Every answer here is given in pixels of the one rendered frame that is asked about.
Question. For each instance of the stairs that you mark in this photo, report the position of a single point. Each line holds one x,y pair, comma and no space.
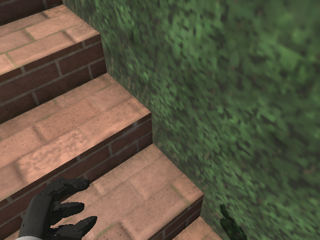
63,115

